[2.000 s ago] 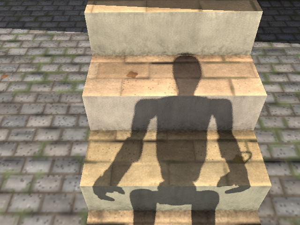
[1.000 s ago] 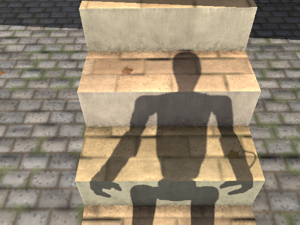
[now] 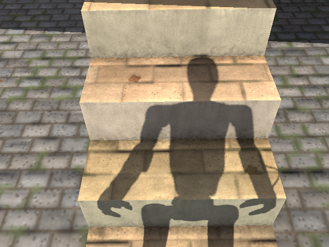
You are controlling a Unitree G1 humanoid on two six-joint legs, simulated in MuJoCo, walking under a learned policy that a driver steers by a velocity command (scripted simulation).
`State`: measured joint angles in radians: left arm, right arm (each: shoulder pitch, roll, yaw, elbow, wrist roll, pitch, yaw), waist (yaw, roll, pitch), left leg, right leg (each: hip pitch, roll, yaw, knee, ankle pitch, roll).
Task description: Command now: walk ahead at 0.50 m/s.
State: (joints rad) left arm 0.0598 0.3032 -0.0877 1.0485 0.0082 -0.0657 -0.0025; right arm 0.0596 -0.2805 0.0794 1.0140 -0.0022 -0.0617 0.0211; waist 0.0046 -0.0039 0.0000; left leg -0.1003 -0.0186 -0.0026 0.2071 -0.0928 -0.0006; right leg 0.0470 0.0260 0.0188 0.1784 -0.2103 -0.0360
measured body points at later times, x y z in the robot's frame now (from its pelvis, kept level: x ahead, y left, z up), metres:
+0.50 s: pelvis +0.00 +0.00 +0.00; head +0.00 -0.01 +0.45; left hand +0.13 +0.26 -0.12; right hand +0.14 -0.25 -0.13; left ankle +0.01 +0.12 -0.75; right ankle -0.07 -0.10 -0.75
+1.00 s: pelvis +0.00 +0.00 +0.00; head +0.00 +0.00 +0.45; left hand +0.13 +0.26 -0.12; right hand +0.14 -0.25 -0.13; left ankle +0.01 +0.12 -0.75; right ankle -0.07 -0.10 -0.75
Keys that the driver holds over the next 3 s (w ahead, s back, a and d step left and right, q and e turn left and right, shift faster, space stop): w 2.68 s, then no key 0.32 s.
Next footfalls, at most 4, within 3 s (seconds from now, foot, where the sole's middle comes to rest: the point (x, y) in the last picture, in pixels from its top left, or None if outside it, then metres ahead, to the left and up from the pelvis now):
none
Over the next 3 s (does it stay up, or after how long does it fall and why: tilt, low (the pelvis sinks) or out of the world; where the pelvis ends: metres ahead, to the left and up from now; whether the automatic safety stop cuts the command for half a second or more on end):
stays up -0.01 0.01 0.00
